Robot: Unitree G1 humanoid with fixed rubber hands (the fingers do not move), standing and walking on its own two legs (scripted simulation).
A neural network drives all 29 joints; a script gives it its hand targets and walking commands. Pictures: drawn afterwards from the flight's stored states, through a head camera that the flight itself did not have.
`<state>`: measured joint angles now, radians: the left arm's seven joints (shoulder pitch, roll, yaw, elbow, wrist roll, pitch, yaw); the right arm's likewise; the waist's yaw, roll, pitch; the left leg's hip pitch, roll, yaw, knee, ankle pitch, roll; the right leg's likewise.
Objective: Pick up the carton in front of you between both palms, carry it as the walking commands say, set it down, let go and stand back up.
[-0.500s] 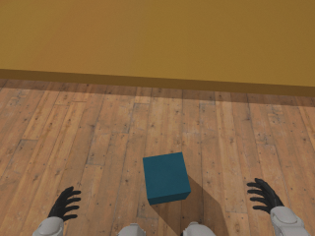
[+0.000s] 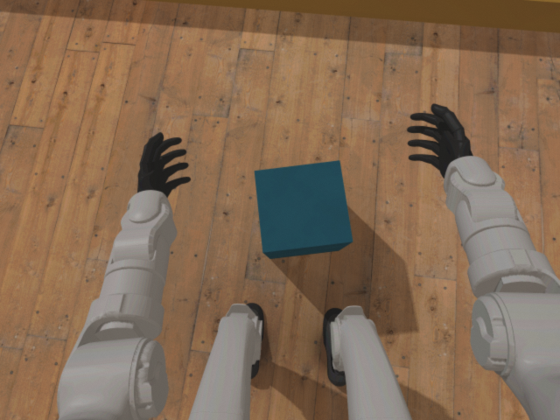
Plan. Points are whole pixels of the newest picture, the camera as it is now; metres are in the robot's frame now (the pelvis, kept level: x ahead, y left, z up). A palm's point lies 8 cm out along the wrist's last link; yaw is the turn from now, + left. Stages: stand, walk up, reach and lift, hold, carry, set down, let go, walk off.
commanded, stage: reach and lift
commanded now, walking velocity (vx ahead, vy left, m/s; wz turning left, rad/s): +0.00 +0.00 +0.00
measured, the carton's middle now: (301, 215) +0.47 -0.01 -0.53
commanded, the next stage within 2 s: none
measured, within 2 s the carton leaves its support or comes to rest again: leaves its support in 1.84 s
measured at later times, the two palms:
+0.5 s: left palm (203, 196) +0.46 +0.19 -0.27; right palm (397, 177) +0.50 -0.19 -0.27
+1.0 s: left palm (223, 214) +0.46 +0.19 -0.45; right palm (372, 201) +0.49 -0.19 -0.46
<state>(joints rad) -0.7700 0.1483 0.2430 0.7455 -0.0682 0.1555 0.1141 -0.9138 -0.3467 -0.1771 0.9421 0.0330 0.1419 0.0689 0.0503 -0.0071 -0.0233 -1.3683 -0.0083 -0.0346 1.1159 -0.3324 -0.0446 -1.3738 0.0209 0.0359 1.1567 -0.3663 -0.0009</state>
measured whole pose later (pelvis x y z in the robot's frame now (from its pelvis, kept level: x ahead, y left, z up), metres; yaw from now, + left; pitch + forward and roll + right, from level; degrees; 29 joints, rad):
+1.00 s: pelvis -0.05 +0.01 -0.27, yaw +2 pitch +40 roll +3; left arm -1.30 0.24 0.16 1.07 -0.22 0.02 0.17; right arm -1.41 -0.46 -0.02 1.19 0.20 0.02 -0.04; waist 0.04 0.03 0.28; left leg -2.29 -0.06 -0.03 2.07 -0.49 -0.08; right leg -2.29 0.04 0.06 2.13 -0.53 0.02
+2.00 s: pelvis -0.04 +0.01 -0.28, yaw +1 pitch +38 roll +2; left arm -1.15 0.11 0.28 0.86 -0.17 0.10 0.22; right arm -1.27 -0.28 0.00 1.00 0.14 0.14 -0.12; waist 0.02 0.06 0.17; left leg -2.27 -0.12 -0.07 2.15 -0.54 -0.11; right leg -2.28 0.07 0.05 2.19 -0.57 0.04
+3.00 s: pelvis +0.02 +0.01 -0.02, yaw -2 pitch +29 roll +1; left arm -0.56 -0.12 0.39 0.62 0.14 0.26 0.09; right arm -0.59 0.04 -0.31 0.69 -0.16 0.28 -0.05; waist 0.02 0.01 -0.24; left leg -1.32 -0.11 -0.12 1.29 -0.48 -0.05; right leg -1.32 0.10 0.12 1.30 -0.49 0.03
